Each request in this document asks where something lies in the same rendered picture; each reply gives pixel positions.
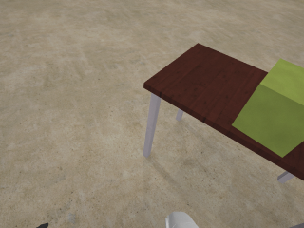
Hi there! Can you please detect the table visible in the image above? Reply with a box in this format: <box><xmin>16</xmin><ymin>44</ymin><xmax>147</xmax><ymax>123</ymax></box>
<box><xmin>142</xmin><ymin>43</ymin><xmax>304</xmax><ymax>228</ymax></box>

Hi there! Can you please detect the carton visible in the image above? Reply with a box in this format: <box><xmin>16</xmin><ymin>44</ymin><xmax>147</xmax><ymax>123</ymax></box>
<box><xmin>232</xmin><ymin>58</ymin><xmax>304</xmax><ymax>158</ymax></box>

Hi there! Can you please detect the right robot thigh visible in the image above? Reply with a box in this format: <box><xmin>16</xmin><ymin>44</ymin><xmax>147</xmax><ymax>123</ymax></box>
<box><xmin>165</xmin><ymin>211</ymin><xmax>199</xmax><ymax>228</ymax></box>

